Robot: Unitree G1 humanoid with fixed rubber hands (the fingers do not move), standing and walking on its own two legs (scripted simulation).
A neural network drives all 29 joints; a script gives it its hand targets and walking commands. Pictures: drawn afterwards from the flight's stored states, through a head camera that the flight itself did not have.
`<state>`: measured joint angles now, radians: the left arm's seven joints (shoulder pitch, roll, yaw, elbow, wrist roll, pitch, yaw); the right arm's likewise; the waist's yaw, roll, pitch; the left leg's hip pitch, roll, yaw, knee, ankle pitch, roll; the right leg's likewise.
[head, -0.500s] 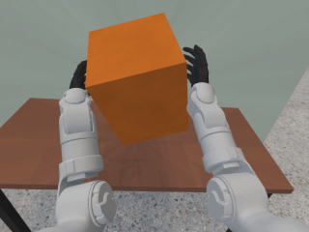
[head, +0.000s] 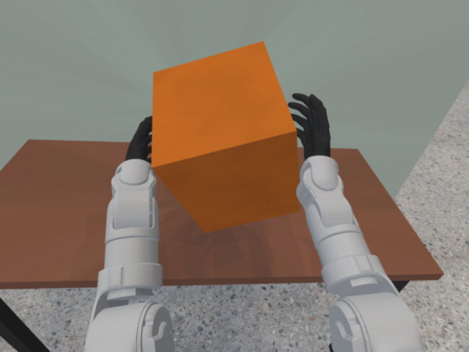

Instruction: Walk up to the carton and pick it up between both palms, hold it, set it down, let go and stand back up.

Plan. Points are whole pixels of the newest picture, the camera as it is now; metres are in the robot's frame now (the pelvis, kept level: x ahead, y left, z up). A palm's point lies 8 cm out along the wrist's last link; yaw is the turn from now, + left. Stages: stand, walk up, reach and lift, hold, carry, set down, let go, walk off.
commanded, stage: set down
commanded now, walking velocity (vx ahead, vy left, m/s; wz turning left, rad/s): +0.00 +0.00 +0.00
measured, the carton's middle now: (231, 146) +0.44 -0.04 +0.17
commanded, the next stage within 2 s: none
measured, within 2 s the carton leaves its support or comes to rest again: neither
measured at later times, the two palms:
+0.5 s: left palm (156, 166) +0.42 +0.10 +0.15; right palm (315, 158) +0.37 -0.18 +0.19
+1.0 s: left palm (150, 169) +0.43 +0.11 +0.14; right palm (307, 171) +0.37 -0.17 +0.16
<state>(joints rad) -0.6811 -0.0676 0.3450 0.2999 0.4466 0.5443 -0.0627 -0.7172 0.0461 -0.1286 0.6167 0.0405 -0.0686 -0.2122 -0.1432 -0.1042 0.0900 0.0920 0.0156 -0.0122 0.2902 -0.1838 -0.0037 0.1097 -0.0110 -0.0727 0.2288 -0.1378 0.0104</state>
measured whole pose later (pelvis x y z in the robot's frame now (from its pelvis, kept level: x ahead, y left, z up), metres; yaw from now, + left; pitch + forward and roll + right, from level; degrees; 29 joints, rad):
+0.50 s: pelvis +0.01 +0.01 +0.00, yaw -1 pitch -9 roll -1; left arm -0.75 -0.04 0.36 0.61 0.42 0.40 -0.03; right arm -0.74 0.06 -0.27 0.79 -0.05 -0.13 -0.17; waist -0.15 -0.10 0.07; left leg 0.06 0.01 0.01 0.28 -0.19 0.00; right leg 0.08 -0.01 -0.06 0.21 -0.14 0.02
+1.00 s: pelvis +0.01 +0.02 +0.00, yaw -1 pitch -6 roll -1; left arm -0.82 0.01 0.36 0.83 0.41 0.28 -0.04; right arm -0.74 0.12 -0.43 0.87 -0.17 -0.20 -0.19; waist -0.14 -0.09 0.02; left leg 0.00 0.00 0.01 0.28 -0.18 0.01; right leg 0.02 -0.03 -0.05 0.20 -0.12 0.03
